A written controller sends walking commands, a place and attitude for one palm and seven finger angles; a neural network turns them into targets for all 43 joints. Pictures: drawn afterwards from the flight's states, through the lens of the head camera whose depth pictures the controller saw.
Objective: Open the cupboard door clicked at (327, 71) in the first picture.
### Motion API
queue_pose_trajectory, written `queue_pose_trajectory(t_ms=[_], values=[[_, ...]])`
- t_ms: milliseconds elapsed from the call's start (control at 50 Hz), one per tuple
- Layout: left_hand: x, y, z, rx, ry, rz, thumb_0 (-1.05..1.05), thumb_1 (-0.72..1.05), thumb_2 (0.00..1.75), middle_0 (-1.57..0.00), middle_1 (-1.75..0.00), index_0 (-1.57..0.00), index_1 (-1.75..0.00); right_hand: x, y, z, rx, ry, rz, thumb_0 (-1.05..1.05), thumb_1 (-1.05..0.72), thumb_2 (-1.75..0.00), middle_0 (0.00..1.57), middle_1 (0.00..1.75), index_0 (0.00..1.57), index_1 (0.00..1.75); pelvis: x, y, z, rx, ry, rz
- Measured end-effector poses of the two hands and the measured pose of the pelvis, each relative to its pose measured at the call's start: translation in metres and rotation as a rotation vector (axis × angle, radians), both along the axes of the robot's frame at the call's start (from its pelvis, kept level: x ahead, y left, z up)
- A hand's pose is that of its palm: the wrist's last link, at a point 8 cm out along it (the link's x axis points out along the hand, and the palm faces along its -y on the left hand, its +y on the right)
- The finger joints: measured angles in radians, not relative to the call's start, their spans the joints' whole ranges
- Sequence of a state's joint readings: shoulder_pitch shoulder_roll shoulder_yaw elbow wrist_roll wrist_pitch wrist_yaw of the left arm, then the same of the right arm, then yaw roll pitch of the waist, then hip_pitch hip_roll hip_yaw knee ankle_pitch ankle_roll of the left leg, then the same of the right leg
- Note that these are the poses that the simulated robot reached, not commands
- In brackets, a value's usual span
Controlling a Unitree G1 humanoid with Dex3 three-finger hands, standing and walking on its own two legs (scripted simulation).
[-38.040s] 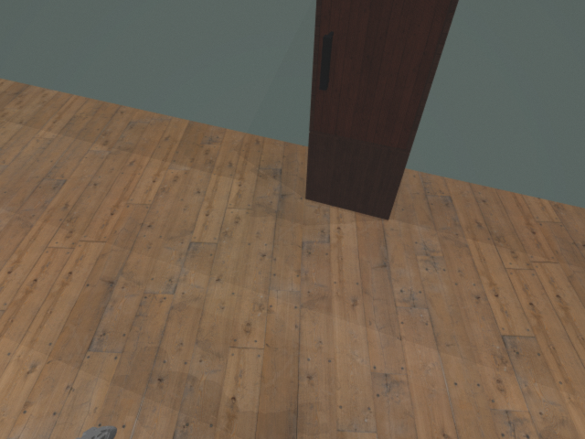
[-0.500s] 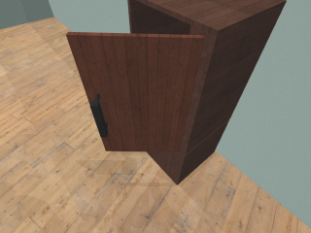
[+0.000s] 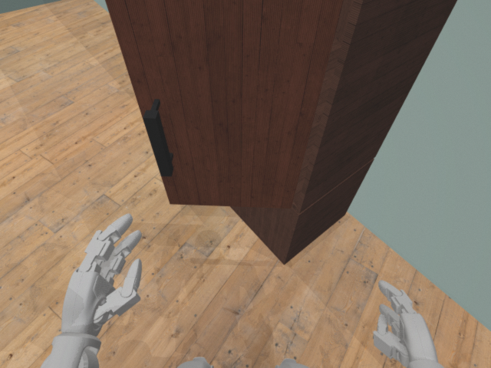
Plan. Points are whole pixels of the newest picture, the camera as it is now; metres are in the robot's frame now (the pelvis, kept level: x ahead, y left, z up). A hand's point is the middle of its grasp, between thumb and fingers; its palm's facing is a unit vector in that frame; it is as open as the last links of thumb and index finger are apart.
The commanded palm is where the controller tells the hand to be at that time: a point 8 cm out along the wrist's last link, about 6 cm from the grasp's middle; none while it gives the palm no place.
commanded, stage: raise the hand with hooked fingers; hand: left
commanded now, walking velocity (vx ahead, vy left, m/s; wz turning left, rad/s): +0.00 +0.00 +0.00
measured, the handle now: (162, 139) +0.57 +0.22 +0.01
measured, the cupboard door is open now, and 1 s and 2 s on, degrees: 49 49 49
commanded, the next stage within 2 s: move the hooked fingers beside the handle in 1.80 s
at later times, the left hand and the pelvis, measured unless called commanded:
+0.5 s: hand (109, 294) +0.23 +0.22 +0.01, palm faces +0.02 -1.00 -0.04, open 10.8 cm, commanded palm +0.19 +0.28 +0.01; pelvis -0.02 +0.01 -0.03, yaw +1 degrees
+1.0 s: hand (75, 275) +0.25 +0.28 +0.02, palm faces +0.04 -1.00 -0.04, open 13.6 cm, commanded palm +0.23 +0.33 +0.02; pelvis -0.01 +0.03 -0.02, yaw +1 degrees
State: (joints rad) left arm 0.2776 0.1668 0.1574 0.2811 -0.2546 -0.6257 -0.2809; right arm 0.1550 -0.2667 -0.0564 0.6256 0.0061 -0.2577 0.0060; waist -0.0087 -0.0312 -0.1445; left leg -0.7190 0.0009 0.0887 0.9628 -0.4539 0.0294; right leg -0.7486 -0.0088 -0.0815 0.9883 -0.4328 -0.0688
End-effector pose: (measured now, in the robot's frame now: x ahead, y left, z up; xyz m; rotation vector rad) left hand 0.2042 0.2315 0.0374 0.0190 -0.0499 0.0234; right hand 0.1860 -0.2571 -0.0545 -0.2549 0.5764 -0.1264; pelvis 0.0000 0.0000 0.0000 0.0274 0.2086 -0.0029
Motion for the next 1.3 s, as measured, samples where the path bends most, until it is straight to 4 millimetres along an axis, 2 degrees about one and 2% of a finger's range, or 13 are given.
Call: queue_pose_trajectory(t_ms=[60,120,200,280,360,460,540,620,720,880,980,1120,1300], values=[[-0.021,0.001,-0.030,-0.020,0.033,-0.033,0.00,0.68,0.80,-0.22,-0.44,-0.22,-0.45,0.022,0.000,-0.003,-0.019,-0.086,0.038,0.01,-0.91,-0.90,0.20,0.30,0.20,0.29,-0.010,-0.002,-0.024,-0.002,0.030,0.005],[-0.041,0.010,-0.055,-0.047,0.113,0.023,0.00,0.61,0.77,-0.23,-0.49,-0.23,-0.49,0.033,0.008,-0.009,-0.024,-0.121,0.064,0.01,-0.91,-0.90,0.20,0.30,0.20,0.29,-0.017,-0.005,-0.039,-0.015,0.042,0.017],[-0.052,0.021,-0.050,-0.010,0.106,0.082,0.01,0.52,0.73,-0.23,-0.54,-0.23,-0.55,0.028,0.027,-0.024,-0.010,-0.083,0.094,0.01,-0.91,-0.90,0.20,0.30,0.20,0.29,-0.021,-0.007,-0.044,-0.044,0.044,0.037],[-0.038,0.026,-0.032,0.031,0.043,0.037,0.01,0.43,0.69,-0.24,-0.60,-0.24,-0.61,0.005,0.043,-0.045,0.026,0.011,0.105,0.01,-0.91,-0.90,0.20,0.30,0.20,0.30,-0.024,-0.007,-0.042,-0.066,0.050,0.050],[-0.015,0.031,-0.030,0.026,0.085,-0.019,0.01,0.33,0.65,-0.24,-0.66,-0.24,-0.67,-0.027,0.049,-0.060,0.064,0.111,0.064,0.01,-0.91,-0.90,0.20,0.30,0.20,0.30,-0.025,-0.004,-0.038,-0.070,0.058,0.047],[0.000,0.042,-0.029,0.015,0.150,-0.008,0.00,0.22,0.60,-0.25,-0.74,-0.25,-0.74,-0.060,0.041,-0.063,0.066,0.189,-0.014,0.01,-0.90,-0.90,0.21,0.30,0.20,0.30,-0.022,0.002,-0.029,-0.064,0.062,0.033],[0.003,0.049,-0.022,0.026,0.125,0.011,0.00,0.13,0.56,-0.26,-0.80,-0.26,-0.80,-0.073,0.029,-0.058,0.032,0.216,-0.052,0.02,-0.90,-0.90,0.20,0.30,0.20,0.30,-0.018,0.008,-0.025,-0.059,0.066,0.025],[0.005,0.056,-0.023,0.030,0.110,0.013,0.00,0.03,0.52,-0.27,-0.86,-0.27,-0.86,-0.073,0.018,-0.053,-0.012,0.219,-0.065,0.02,-0.91,-0.90,0.20,0.30,0.20,0.30,-0.015,0.013,-0.024,-0.059,0.069,0.024],[0.008,0.066,-0.024,0.026,0.102,0.011,0.00,-0.08,0.47,-0.27,-0.93,-0.27,-0.94,-0.057,0.016,-0.043,-0.048,0.185,-0.057,0.02,-0.91,-0.90,0.20,0.30,0.20,0.30,-0.012,0.018,-0.023,-0.063,0.068,0.026],[0.016,0.085,-0.018,0.022,0.086,0.019,-0.01,-0.27,0.39,-0.29,-1.05,-0.29,-1.06,-0.026,0.037,-0.030,-0.041,0.120,0.005,0.01,-0.91,-0.90,0.20,0.30,0.20,0.30,-0.009,0.024,-0.021,-0.075,0.062,0.035],[0.021,0.097,-0.014,0.021,0.086,0.014,-0.01,-0.38,0.34,-0.30,-1.12,-0.30,-1.13,-0.017,0.052,-0.028,-0.020,0.107,0.037,0.01,-0.91,-0.90,0.20,0.30,0.20,0.30,-0.008,0.028,-0.019,-0.081,0.060,0.037],[0.031,0.114,-0.011,0.020,0.095,0.017,-0.01,-0.46,0.31,-0.30,-1.18,-0.30,-1.18,-0.023,0.060,-0.031,-0.015,0.138,0.048,0.01,-0.91,-0.90,0.20,0.30,0.20,0.30,-0.008,0.031,-0.017,-0.086,0.060,0.038],[0.044,0.131,-0.003,0.032,0.090,0.010,-0.02,-0.49,0.30,-0.30,-1.19,-0.30,-1.20,-0.047,0.050,-0.033,-0.039,0.204,0.009,0.01,-0.91,-0.90,0.20,0.30,0.20,0.30,-0.009,0.034,-0.014,-0.088,0.060,0.035]])
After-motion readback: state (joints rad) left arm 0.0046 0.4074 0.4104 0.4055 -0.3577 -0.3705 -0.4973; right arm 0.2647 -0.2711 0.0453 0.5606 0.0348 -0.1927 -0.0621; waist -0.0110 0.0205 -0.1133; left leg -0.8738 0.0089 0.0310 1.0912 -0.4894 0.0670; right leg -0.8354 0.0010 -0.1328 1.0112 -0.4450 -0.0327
